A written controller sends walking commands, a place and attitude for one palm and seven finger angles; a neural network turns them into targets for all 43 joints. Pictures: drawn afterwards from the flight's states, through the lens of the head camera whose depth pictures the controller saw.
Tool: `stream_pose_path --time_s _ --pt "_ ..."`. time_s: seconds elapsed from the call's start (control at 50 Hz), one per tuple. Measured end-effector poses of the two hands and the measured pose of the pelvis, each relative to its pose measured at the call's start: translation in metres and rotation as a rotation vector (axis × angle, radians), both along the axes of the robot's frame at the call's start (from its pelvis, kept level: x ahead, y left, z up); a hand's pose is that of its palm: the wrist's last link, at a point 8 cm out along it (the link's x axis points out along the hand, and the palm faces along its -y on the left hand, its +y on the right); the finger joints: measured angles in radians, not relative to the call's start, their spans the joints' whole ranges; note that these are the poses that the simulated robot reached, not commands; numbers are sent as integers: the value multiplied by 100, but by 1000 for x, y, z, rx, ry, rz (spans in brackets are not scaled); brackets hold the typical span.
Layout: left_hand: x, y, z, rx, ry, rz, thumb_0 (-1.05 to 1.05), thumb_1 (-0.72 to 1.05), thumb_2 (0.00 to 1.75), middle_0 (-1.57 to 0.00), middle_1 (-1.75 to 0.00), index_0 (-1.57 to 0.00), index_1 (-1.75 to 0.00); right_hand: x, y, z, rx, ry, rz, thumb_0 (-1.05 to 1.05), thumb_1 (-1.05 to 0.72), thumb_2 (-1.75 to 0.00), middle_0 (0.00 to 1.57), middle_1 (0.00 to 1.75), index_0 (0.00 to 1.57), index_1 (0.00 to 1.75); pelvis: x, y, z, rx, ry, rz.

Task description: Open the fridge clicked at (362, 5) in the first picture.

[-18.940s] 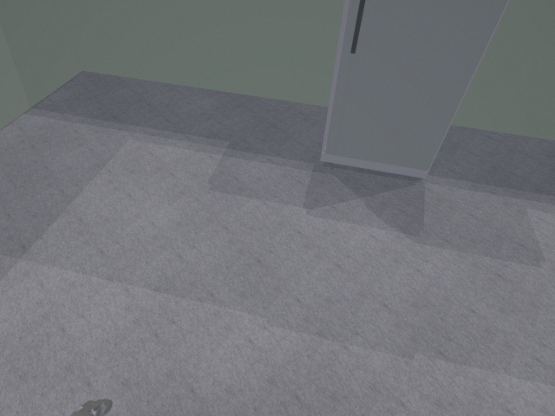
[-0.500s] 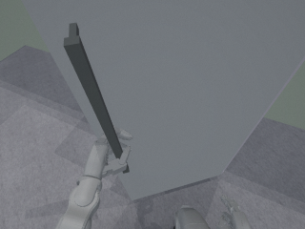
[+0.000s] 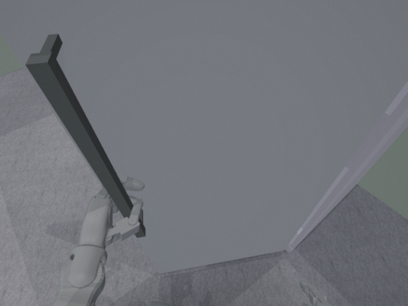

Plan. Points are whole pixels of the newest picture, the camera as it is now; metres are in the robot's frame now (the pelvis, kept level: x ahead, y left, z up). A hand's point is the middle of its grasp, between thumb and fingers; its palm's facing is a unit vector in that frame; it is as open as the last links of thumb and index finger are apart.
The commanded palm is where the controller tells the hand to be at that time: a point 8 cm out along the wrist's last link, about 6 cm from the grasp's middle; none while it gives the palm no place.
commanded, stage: walk backward, drawing the door open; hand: left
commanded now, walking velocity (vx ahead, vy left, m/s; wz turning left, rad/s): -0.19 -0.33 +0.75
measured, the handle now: (112, 172) +0.30 +0.18 +0.14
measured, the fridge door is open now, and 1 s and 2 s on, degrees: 61 69 65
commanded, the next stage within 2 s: stop walking and hold the door back in 0.08 s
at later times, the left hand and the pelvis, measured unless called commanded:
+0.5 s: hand (154, 279) +0.16 +0.10 +0.05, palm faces +0.40 -0.87 -0.30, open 5.5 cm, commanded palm +0.16 +0.15 +0.05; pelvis -0.09 -0.16 +0.01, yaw +18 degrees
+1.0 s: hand (146, 253) +0.20 +0.12 +0.05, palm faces +0.50 -0.82 -0.29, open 5.6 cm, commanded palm +0.19 +0.16 +0.05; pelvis -0.12 -0.21 +0.01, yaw +18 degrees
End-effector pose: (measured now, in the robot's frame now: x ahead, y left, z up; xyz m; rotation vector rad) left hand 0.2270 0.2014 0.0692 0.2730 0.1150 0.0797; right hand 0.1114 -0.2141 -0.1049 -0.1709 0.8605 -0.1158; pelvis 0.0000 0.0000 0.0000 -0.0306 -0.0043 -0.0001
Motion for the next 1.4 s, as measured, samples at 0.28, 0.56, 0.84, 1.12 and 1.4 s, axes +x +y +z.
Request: stream_pose_path --time_s 0.28,0.56,0.84,1.12,1.4 --pt "-93 -55 -1 -42 -8 262 0 68 81 -41 -137 -37 -140 50 -105 39 -126 -160 188 1 -91 -90 20 29 20 30 -50 -110 7 66 -1 227" --pt "-108 -68 4 21 99 422 -6 64 76 -45 -140 -47 -140 6 -115 17 21 -82 356 1 -90 -90 20 30 20 30 -99 -180 8 48 -38 335" --pt "-93 -63 6 -35 154 509 -5 65 79 -43 -137 -46 -140 -90 -233 0 -150 185 230 1 -90 -90 20 30 20 30 -125 -210 18 145 12 341" --pt "-70 -53 7 -30 162 583 -5 62 78 -43 -136 -45 -140 -105 -244 -34 -91 269 197 1 -90 -90 20 29 20 30 -111 -224 0 95 -9 332" --pt "-60 -47 4 -38 54 602 -1 33 63 -38 -134 -47 -141 -11 -240 8 -54 -80 233 1 -90 -90 20 29 20 30 -95 -230 -6 76 124 243"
